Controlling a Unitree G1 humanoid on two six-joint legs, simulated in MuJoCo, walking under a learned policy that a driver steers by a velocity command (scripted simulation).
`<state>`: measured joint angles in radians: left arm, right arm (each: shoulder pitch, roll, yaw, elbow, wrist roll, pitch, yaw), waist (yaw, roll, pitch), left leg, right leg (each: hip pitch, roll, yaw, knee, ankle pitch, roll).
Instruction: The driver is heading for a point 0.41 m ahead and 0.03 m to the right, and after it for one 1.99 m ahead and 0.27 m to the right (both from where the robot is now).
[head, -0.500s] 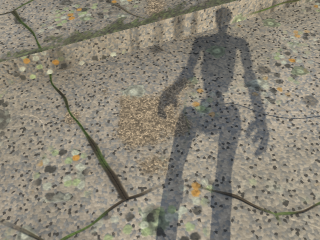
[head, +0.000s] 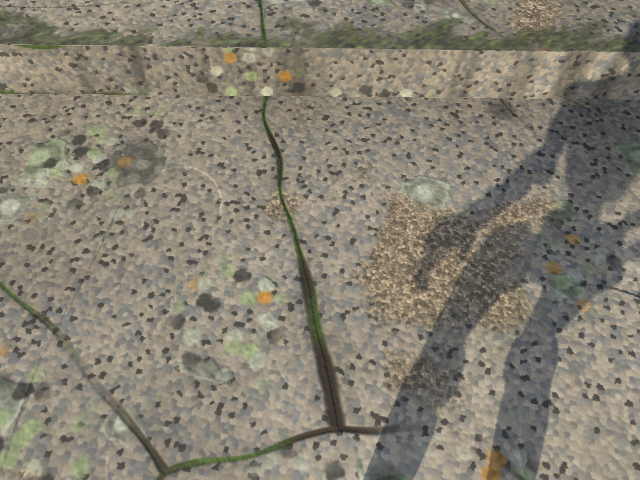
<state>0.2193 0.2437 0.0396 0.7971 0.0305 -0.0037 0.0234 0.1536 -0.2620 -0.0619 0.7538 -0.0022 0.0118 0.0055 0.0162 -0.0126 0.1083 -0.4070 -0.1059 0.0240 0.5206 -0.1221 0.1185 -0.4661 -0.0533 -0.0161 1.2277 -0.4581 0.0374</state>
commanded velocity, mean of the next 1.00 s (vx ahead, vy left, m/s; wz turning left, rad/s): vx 0.03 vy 0.00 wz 0.30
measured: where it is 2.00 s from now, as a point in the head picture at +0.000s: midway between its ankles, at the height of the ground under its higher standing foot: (322, 462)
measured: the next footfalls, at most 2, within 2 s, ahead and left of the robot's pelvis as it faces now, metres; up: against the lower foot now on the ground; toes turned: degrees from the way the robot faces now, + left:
right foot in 0.44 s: +0.11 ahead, -0.13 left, +0.00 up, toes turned +18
left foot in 0.78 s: +0.01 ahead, +0.06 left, +0.00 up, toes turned +11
